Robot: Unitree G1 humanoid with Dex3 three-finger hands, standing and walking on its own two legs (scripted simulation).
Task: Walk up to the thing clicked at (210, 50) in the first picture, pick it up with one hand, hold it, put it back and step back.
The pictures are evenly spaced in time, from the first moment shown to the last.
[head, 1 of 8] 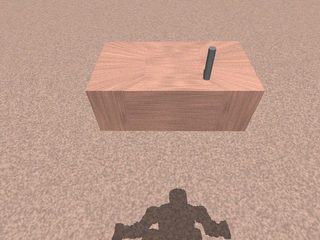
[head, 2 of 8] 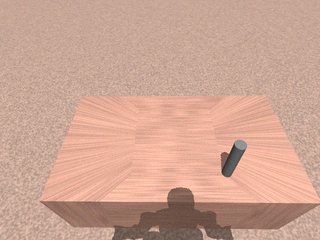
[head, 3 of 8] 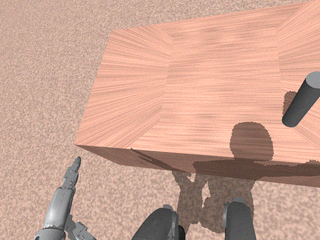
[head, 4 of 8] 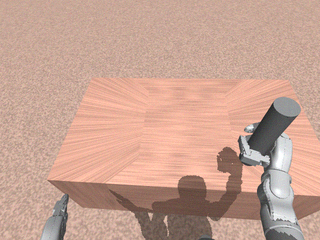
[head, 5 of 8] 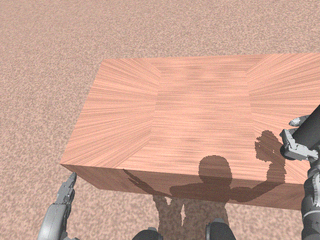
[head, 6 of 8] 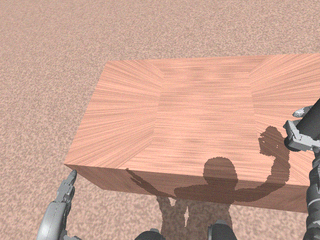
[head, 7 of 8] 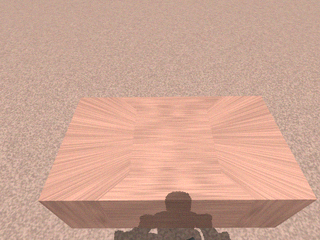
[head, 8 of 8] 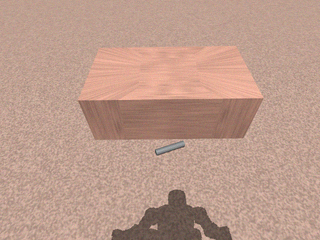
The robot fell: no
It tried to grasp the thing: yes
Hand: right
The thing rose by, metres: 0.29
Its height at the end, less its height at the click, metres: -0.51
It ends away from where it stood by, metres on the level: 0.32
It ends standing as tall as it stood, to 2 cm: no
